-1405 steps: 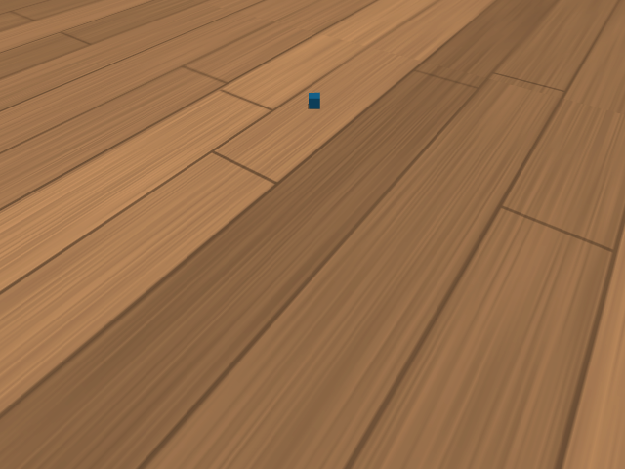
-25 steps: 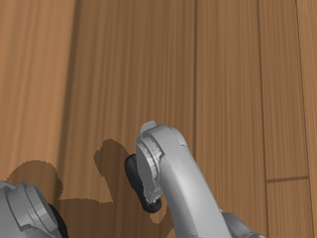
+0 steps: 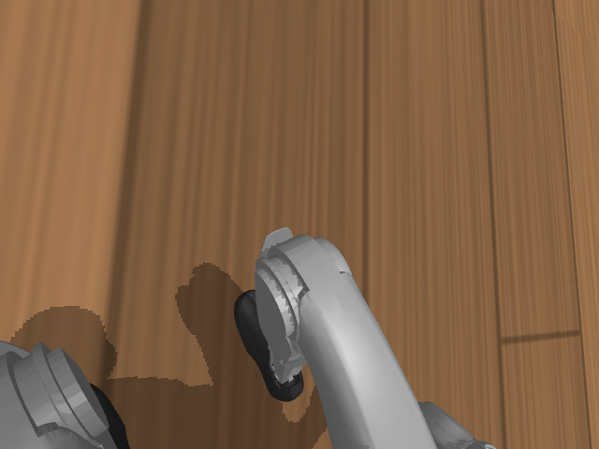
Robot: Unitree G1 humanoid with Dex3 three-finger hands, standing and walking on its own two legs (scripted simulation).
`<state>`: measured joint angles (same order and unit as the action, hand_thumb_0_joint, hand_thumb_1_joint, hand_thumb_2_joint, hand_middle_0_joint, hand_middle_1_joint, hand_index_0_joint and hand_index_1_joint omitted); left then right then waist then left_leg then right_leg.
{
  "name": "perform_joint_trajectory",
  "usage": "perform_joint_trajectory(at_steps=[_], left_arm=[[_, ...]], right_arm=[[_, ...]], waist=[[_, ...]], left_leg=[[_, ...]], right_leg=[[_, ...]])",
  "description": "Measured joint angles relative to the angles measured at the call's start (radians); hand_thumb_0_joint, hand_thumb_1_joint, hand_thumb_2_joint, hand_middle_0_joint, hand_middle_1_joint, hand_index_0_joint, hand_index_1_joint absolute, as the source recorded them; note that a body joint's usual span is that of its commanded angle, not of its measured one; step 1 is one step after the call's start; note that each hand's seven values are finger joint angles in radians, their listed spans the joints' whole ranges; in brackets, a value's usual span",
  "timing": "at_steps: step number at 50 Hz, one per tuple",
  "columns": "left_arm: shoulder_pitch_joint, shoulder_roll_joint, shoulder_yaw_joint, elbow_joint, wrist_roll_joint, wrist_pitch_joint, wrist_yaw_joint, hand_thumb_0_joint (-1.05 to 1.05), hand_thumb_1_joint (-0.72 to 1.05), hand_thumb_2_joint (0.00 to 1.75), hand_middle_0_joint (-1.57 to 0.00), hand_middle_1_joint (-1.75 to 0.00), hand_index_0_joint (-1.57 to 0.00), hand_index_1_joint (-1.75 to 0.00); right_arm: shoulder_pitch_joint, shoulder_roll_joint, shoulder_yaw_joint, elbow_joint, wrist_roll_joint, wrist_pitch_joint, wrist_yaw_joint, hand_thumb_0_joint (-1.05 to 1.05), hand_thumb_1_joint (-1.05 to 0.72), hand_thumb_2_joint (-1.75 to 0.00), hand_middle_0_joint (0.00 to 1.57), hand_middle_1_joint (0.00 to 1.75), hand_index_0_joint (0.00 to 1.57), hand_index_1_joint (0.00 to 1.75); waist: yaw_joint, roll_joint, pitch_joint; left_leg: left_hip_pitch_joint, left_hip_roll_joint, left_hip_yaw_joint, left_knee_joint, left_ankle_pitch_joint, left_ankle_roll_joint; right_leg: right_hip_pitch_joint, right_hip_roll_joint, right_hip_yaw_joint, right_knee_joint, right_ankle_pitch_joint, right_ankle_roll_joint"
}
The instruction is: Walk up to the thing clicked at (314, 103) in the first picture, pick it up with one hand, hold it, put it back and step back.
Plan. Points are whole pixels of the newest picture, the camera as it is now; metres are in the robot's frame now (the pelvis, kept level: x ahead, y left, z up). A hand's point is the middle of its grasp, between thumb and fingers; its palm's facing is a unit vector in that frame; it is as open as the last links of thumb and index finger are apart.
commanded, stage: close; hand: left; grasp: from above
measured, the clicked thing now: out of the picture +0.48 +0.35 -0.28
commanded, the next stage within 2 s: settle in 0.60 s
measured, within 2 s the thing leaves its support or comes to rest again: leaves its support in 1.12 s
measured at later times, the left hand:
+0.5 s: hand out of the picture +0.47 +0.35 -0.25, palm faces -0.42 -0.18 -0.89, open 10.7 cm
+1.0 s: hand out of the picture +0.47 +0.35 -0.24, palm faces -0.41 -0.19 -0.89, open 10.0 cm
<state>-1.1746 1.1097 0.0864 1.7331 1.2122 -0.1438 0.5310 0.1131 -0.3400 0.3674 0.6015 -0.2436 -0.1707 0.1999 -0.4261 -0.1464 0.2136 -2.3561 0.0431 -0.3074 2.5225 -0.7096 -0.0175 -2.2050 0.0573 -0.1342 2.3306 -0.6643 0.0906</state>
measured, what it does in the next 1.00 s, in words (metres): stands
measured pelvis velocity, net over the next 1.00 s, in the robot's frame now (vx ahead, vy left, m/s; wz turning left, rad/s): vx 0.00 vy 0.00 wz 0.00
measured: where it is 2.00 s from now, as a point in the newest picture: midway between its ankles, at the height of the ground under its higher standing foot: (203, 411)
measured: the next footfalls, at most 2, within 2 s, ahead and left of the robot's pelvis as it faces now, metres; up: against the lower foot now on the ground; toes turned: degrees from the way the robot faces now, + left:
none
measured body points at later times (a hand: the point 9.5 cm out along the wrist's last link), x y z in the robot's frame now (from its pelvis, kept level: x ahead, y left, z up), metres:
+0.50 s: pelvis +0.00 +0.00 +0.00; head +0.29 +0.13 +0.31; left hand +0.49 +0.36 -0.20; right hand +0.04 -0.24 -0.05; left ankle +0.06 +0.13 -0.28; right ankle +0.12 -0.13 -0.28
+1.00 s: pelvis +0.00 +0.00 +0.00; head +0.29 +0.13 +0.32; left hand +0.49 +0.36 -0.19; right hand +0.04 -0.25 -0.05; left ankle +0.06 +0.13 -0.28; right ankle +0.12 -0.13 -0.28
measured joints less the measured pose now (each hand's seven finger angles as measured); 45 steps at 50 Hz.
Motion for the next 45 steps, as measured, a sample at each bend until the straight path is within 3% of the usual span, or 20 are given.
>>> perform_joint_trajectory(at_steps=[31, 45], left_arm=[[-0.022, 0.017, -0.019, 0.022, -0.006, -0.006, -0.004, 0.0, 0.02, 0.49, -0.65, -0.55, -0.66, -0.53], [-0.009, 0.008, -0.007, -0.017, -0.011, 0.003, -0.023, 0.0, -0.01, 0.45, -0.7, -0.54, -0.71, -0.53]], right_arm=[[-0.004, -0.002, 0.015, -0.002, -0.003, 0.008, -0.011, 0.0, -0.89, -0.9, 0.2, 0.3, 0.2, 0.3], [0.006, 0.0, 0.008, -0.004, -0.001, 0.017, -0.017, 0.0, -0.91, -0.9, 0.2, 0.3, 0.2, 0.3]], waist=[[-0.008, 0.009, -0.001], [-0.001, 0.011, 0.0]], left_leg=[[-0.001, 0.0, 0.0, -0.003, 0.006, 0.002], [0.001, 0.001, 0.003, -0.01, 0.006, 0.0]], right_leg=[[0.001, -0.001, -0.001, -0.004, 0.006, 0.002], [0.0, -0.003, 0.0, -0.009, 0.006, -0.001]])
